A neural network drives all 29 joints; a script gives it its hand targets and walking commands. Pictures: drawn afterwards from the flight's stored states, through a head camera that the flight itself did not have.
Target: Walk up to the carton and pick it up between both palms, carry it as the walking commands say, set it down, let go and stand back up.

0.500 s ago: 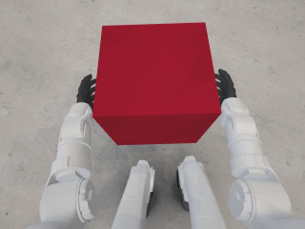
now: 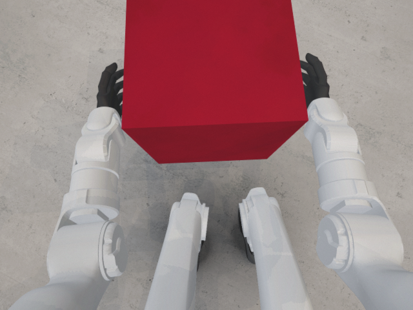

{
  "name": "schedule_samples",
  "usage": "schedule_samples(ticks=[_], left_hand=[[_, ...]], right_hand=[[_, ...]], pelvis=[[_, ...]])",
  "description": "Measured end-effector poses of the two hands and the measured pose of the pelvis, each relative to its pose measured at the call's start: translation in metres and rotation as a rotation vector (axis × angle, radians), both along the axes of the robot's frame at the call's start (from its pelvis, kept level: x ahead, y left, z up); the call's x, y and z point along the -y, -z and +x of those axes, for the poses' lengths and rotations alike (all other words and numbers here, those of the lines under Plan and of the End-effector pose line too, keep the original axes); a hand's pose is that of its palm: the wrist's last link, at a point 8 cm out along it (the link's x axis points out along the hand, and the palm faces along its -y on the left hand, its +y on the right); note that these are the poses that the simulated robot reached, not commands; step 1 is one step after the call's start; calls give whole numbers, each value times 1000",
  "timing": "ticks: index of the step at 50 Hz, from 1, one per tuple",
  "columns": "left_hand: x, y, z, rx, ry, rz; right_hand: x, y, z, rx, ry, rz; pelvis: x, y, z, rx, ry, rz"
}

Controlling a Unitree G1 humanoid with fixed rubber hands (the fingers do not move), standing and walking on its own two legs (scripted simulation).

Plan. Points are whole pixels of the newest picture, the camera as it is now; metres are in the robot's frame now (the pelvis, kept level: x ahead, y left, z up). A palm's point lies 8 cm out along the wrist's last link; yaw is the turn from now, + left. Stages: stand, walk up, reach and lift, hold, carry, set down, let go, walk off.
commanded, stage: set down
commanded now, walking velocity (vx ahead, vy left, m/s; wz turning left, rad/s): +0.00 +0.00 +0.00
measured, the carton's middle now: (210, 88) +0.53 +0.02 -0.17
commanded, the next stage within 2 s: none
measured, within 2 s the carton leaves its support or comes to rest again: neither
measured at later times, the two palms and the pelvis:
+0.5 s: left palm (131, 123) +0.46 +0.20 -0.21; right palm (291, 117) +0.47 -0.17 -0.21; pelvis -0.05 -0.01 -0.08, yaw +1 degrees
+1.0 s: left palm (140, 112) +0.51 +0.21 -0.29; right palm (280, 104) +0.52 -0.17 -0.28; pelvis -0.03 +0.00 -0.13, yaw +0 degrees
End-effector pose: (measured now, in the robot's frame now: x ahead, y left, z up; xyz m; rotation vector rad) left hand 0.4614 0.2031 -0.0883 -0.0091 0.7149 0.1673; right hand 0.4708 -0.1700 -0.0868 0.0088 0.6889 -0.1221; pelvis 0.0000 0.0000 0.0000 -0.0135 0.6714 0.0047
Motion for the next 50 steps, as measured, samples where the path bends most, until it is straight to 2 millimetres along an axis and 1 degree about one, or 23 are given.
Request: schedule_samples(ticks=[6, 9, 11, 13, 16, 19, 21, 23, 26, 29, 32, 35, 37, 39, 44, 48, 50], left_hand=[[5, 22, 9, 15, 9, 7], [6, 36, 12, 21, 8, 13], [6, 48, 13, 21, 6, 13], [6, 60, 15, 33, 14, 23], [5, 81, 16, 64, 14, 30], [2, 105, 13, 39, 0, 16], [0, 116, 9, 16, 3, 16], [-1, 121, 4, 7, 5, 23], [-1, 121, 4, 0, 5, 24], [-1, 118, 14, -4, 8, 19], [-3, 115, 28, 10, 14, 21], [-5, 119, 43, 16, 14, 28], [-7, 126, 50, 14, 19, 38], [-8, 138, 54, 3, 22, 38], [-11, 174, 52, -10, 32, 44], [-6, 196, 50, -24, 29, 28], [-3, 201, 51, -14, 18, 18]], right_hand=[[5, 19, 10, 15, -2, -6], [6, 35, 13, 21, 7, 11], [6, 48, 14, 21, 6, 14], [6, 62, 15, 33, -2, 7], [5, 88, 13, 63, 1, 11], [2, 115, 9, 37, 11, 30], [0, 125, 5, 14, 11, 24], [-1, 129, 2, 4, 1, 15], [-1, 127, 2, -3, 1, 13], [-1, 124, 9, -8, 12, 15], [-3, 121, 22, 7, 16, 12], [-6, 126, 37, 14, 12, 19], [-7, 135, 43, 12, 3, 10], [-9, 149, 45, 2, -1, 2], [-11, 182, 45, -11, -10, -8], [-6, 192, 50, -25, -17, -24], [-4, 195, 53, -18, -5, -8]], pelvis=[[1, 16, -10, 23, -1, 5], [4, 24, -18, 44, 2, 14], [6, 29, -24, 70, 3, 18], [8, 33, -32, 131, 4, 24], [12, 41, -46, 230, 8, 36], [15, 59, -49, 197, 8, 40], [16, 68, -51, 191, 5, 38], [15, 75, -53, 196, 0, 37], [14, 81, -56, 212, -6, 34], [13, 86, -59, 223, -7, 27], [11, 89, -61, 220, -8, 21], [9, 94, -61, 205, -10, 15], [8, 99, -58, 190, -10, 10], [7, 104, -54, 175, -9, 5], [5, 119, -41, 148, -17, -8], [3, 128, -33, 140, -21, -18], [3, 131, -30, 139, -20, -22]])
